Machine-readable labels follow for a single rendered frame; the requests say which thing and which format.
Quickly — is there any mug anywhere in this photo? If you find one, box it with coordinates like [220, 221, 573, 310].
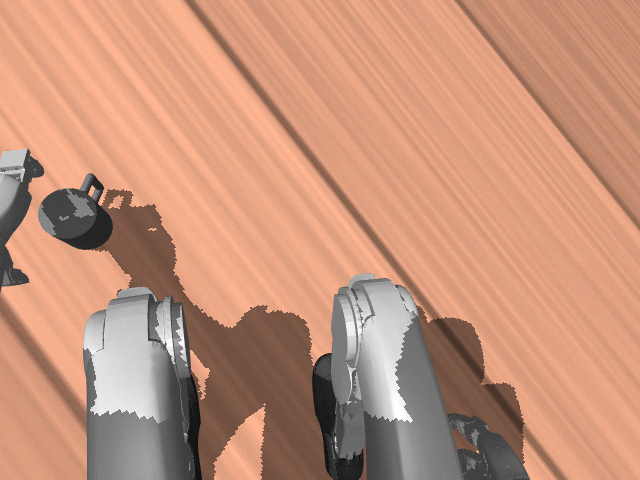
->
[38, 173, 113, 250]

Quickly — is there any left robot hand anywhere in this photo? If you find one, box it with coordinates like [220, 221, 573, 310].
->
[0, 149, 44, 287]

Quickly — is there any left robot foot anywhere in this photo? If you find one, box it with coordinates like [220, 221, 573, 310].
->
[186, 375, 202, 480]

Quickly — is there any right robot foot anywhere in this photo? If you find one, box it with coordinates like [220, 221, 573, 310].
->
[312, 353, 364, 480]

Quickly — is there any right robot hand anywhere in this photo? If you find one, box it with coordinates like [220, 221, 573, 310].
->
[448, 413, 530, 480]

